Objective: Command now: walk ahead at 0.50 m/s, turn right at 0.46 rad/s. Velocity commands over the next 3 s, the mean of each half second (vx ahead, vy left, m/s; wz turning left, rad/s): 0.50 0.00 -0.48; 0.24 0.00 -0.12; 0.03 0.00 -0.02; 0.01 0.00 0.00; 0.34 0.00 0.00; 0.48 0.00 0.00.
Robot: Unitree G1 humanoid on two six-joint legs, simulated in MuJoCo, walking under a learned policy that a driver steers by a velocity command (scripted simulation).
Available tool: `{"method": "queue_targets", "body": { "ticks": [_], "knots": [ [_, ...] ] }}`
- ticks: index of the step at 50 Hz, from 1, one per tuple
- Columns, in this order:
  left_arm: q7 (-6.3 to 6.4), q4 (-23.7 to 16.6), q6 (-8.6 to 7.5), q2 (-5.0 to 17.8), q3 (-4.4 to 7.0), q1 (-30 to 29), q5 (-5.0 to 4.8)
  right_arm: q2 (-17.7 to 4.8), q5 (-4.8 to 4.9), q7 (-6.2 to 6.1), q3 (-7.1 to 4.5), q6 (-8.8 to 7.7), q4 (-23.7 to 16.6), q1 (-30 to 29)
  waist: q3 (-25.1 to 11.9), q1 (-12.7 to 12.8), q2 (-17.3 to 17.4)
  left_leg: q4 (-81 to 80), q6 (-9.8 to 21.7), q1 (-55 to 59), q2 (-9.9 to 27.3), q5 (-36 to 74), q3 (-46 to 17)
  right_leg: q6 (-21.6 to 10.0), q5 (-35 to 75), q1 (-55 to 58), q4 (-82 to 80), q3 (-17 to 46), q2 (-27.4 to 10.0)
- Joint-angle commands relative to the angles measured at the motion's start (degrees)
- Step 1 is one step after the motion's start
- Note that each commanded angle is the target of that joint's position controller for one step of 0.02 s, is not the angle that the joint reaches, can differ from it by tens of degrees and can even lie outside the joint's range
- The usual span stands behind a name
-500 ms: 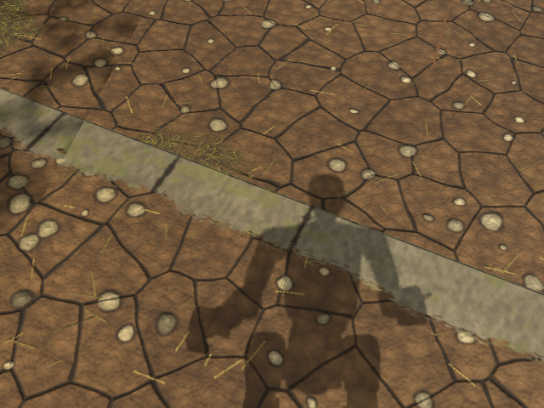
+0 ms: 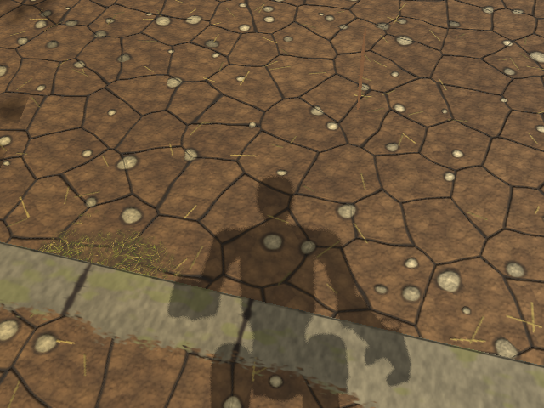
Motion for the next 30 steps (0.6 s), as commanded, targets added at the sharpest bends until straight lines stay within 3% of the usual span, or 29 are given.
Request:
{"method": "queue_targets", "body": {
  "ticks": [1, 2, 3, 5, 8, 11, 13, 16, 19, 20, 21, 22, 23, 24, 25, 26, 27, 28, 30],
  "knots": [
    [1.45, -0.5, 0.04, 10.8, 3.65, 18.4, -0.06, -7.4, 2.03, 1.89, -0.47, -4.85, -8.3, -2.0, -19.2, 8.7, -7.5, 34.4, 0.3, -41.3, -0.7, -0.2, -11.8, -15.3, -7.4, 52.2, -16.9, 43.0, -20.1],
    [1.69, -1.5, 0.23, 9.4, 3.2, 14.4, -0.24, -7.3, 2.09, 1.93, -0.1, -5.48, -9.4, -5.5, -12.4, 7.0, -1.9, 29.4, 0.9, -40.9, 2.1, 4.7, -10.5, -13.0, -4.7, 42.4, -17.7, 35.5, -17.9],
    [1.73, -2.5, 0.46, 8.2, 2.75, 10.6, -0.23, -7.1, 0.82, 1.5, -0.31, -5.5, -9.7, -7.1, -7.4, 4.6, 2.1, 24.1, 0.5, -38.4, 3.9, 7.0, -9.3, -11.7, 1.3, 33.1, -18.7, 30.5, -15.7],
    [1.96, -4.2, 0.59, 6.9, 2.18, 7.2, 0.54, -7.2, -0.29, 1.06, -0.93, -4.11, -9.9, -5.1, -4.6, 0.9, -0.1, 18.5, -0.8, -31.8, 5.9, 9.4, -8.9, -11.4, 8.7, 22.5, -21.6, 25.6, -12.6],
    [2.75, -3.6, 0.24, 8.4, 2.62, 7.4, 0.33, -5.1, -0.86, 0.36, -0.37, -2.54, -10.0, -4.6, -3.4, -0.1, -1.5, 10.7, -3.6, -29.8, 5.7, 12.9, -6.6, -11.4, 16.7, 15.8, -22.6, 19.7, -10.2],
    [3.68, -2.6, 0.79, 9.4, 2.94, 9.4, -0.43, -3.1, -0.82, 0.24, 0.48, -2.51, -11.3, -11.2, -2.7, 2.4, -3.0, -2.8, -4.8, -27.7, 3.8, 24.5, -5.7, -8.5, 14.1, 13.6, -21.5, 16.1, -6.8],
    [4.05, -1.9, 1.39, 9.4, 2.95, 11.4, -0.75, -2.6, -0.24, 0.69, 0.75, -2.93, -12.0, -15.5, -3.2, 4.6, -4.2, -11.2, -4.9, -25.0, 1.6, 30.6, -5.4, -6.9, 10.2, 14.2, -20.0, 16.5, -6.0],
    [4.29, -1.1, 2.11, 9.6, 3.01, 14.0, -1.01, -4.1, 0.71, 1.54, 0.19, -3.71, -13.0, -19.2, -3.3, 6.0, -5.2, -17.7, -4.4, -23.4, 0.0, 30.7, -6.6, -6.1, 5.4, 18.6, -17.0, 21.7, -8.0],
    [4.47, -0.9, 2.45, 9.0, 2.88, 13.5, -0.5, -6.2, 0.91, 2.11, -0.95, -4.55, -12.4, -16.6, -3.6, 4.1, -7.1, -21.3, -1.7, -20.2, 0.3, 26.2, -7.3, -4.6, 4.5, 23.7, -12.5, 26.3, -10.7],
    [4.41, -1.0, 2.51, 8.1, 2.63, 12.8, -0.33, -6.6, 0.69, 2.05, -1.4, -4.85, -11.4, -13.1, -4.3, 2.1, -7.4, -23.6, -0.1, -15.5, 0.2, 26.4, -6.2, -3.7, 6.9, 23.8, -10.0, 26.0, -9.9],
    [4.2, -1.3, 2.3, 6.2, 1.93, 12.6, 0.04, -8.0, -0.04, 1.71, -2.18, -5.17, -10.5, -8.0, -7.8, -0.4, -6.7, -24.0, 2.2, -6.7, 2.2, 26.1, -7.3, -2.0, 10.6, 22.4, -3.4, 23.8, -7.3],
    [4.0, -2.4, 2.0, 3.3, 0.74, 13.0, 0.99, -11.0, -0.81, 1.28, -2.93, -5.21, -9.9, 0.4, -15.3, -3.7, -0.5, -23.2, 6.2, 7.2, 11.6, 24.8, -17.0, 0.0, 2.3, 15.9, 12.0, 19.0, -3.7],
    [3.83, -2.6, 1.29, 0.3, -0.22, 22.3, -0.75, -15.8, -0.8, 1.78, -4.48, -4.35, -6.5, 5.8, -20.4, -0.2, 20.1, -27.7, 16.8, 24.2, 22.8, 13.6, -43.3, 4.0, -22.7, -4.8, 30.3, 12.1, 4.2],
    [3.98, -1.4, 1.01, 5.9, 0.62, 20.8, -1.39, -10.3, 0.88, 2.14, -3.46, -4.18, -6.9, 6.1, -16.5, -2.3, 13.9, -31.5, 16.1, 22.7, 23.3, -0.7, -49.3, 4.4, -24.3, -12.8, 37.2, 14.3, 0.5],
    [3.92, -2.4, 1.02, 8.8, 1.42, 13.2, -1.18, -7.1, 1.02, 1.95, -2.56, -3.96, -7.1, 3.6, -8.7, -3.9, 7.7, -32.2, 13.4, 16.1, 20.6, -0.4, -40.7, 4.3, -18.9, -14.8, 38.8, 13.9, -1.4],
    [4.0, -3.6, 1.0, 8.0, 1.26, 9.0, -0.35, -6.4, 0.35, 1.94, -2.04, -3.56, -7.6, 0.7, -5.1, -3.0, 3.5, -32.9, 12.1, 9.6, 18.0, 6.2, -33.9, 4.4, -15.1, -13.5, 37.3, 11.6, -3.3],
    [3.8, -4.5, 0.71, 7.1, 1.25, 6.7, 0.43, -5.4, 0.19, 1.99, -1.62, -3.33, -7.3, -0.9, -2.0, -2.0, 3.0, -34.1, 12.2, 4.9, 16.0, 12.7, -29.5, 4.5, -12.5, -13.0, 34.1, 10.9, -4.8],
    [3.56, -4.6, 0.7, 6.2, 1.31, 6.8, 0.53, -4.6, -0.27, 1.96, -1.15, -3.41, -7.3, -2.3, -1.0, -0.3, 4.6, -34.8, 11.7, 1.1, 14.3, 22.3, -25.5, 4.9, -11.2, -9.9, 31.6, 9.9, -6.2],
    [3.45, -3.8, 1.07, 4.1, 0.88, 8.6, 0.65, -3.9, -0.13, 2.17, -0.77, -3.62, -6.3, -3.3, -2.1, 1.6, 6.1, -34.3, 11.8, -1.8, 12.5, 43.2, -18.6, 6.3, -12.3, -5.5, 26.4, 7.5, -6.2]
  ]
}}
Next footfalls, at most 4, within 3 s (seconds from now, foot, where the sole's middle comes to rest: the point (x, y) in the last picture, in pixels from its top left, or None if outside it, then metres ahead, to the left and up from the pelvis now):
0.42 left None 0.44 0.09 -0.75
0.86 right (355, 364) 0.54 -0.18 -0.75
1.14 left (247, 359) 0.56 0.08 -0.75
2.66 left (296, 220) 0.97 -0.07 -0.75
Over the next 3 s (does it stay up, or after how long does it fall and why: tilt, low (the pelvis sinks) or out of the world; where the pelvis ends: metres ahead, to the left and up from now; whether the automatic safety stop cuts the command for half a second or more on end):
stays up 0.94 -0.14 0.03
